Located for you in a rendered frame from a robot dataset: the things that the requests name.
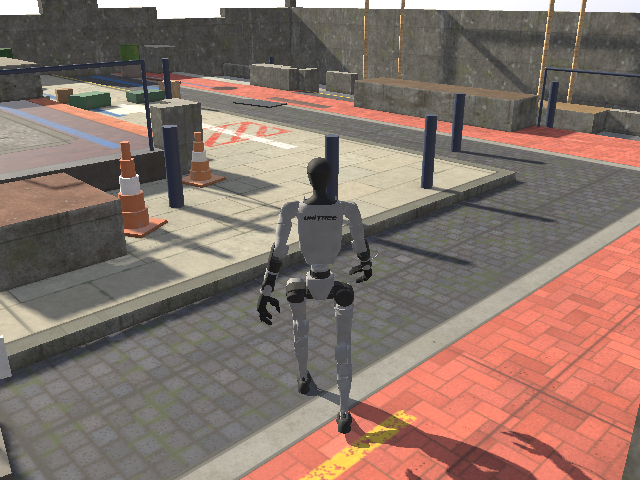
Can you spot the right robot thigh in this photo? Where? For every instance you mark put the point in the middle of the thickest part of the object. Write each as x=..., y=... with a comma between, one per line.
x=343, y=305

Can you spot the robot left forearm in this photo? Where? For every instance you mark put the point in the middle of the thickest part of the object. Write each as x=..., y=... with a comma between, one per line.
x=271, y=274

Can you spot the right robot hand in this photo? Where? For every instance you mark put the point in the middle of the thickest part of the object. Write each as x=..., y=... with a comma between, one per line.
x=365, y=277

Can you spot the robot right forearm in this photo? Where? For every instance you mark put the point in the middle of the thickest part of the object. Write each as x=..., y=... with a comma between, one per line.
x=365, y=258

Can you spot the robot right upper arm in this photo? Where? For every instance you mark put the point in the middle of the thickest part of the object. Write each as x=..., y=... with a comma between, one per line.
x=351, y=211

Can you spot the left robot hand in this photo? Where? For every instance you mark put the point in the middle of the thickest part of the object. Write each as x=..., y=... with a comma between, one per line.
x=261, y=308

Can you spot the robot torso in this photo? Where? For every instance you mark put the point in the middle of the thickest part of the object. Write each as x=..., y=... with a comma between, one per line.
x=320, y=235

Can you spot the robot left upper arm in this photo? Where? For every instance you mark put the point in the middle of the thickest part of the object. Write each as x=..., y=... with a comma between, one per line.
x=288, y=211

